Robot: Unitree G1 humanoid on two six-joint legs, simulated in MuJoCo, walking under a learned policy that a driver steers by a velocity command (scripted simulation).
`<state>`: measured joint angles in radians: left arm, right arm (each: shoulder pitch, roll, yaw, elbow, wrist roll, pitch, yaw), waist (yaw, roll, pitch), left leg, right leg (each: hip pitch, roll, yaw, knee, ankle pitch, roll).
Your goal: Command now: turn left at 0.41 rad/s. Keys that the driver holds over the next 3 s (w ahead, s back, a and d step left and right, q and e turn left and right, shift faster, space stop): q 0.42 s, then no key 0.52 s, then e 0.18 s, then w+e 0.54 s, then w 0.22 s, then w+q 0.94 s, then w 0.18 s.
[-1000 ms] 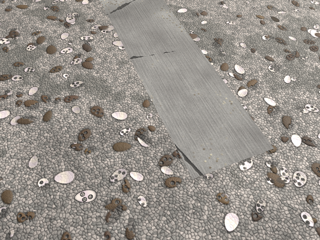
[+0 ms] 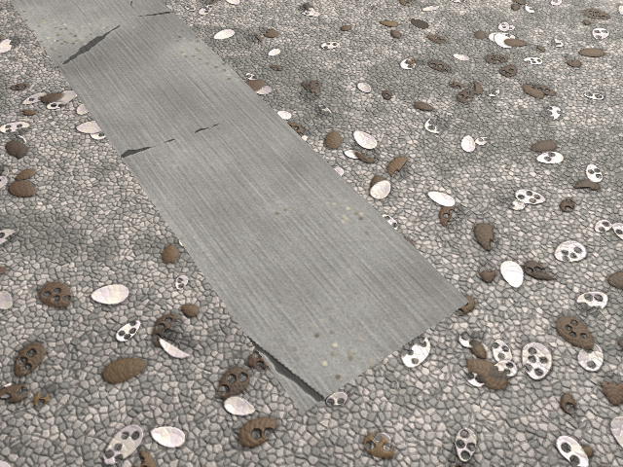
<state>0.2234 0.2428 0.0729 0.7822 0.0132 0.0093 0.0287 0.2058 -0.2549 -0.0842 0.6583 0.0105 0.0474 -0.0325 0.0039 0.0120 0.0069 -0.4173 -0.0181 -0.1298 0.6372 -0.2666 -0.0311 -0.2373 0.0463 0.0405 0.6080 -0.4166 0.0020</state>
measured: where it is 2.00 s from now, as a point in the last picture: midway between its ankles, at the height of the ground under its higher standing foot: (328, 461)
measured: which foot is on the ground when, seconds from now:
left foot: down 0.00-0.04, up 0.06-0.34, down 0.36-1.00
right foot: down 0.00-0.36, up 0.38-0.74, down 0.76-1.00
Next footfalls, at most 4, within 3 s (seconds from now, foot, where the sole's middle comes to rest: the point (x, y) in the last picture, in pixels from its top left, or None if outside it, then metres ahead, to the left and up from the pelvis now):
0.36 left None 0.11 0.15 -0.76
0.76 right None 0.21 -0.07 -0.76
1.50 right None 0.36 -0.09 -0.76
2.04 left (293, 369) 0.69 0.08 -0.76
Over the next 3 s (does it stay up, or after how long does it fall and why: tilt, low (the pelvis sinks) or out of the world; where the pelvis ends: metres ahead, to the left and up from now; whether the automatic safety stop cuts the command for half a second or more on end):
stays up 1.02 0.07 0.00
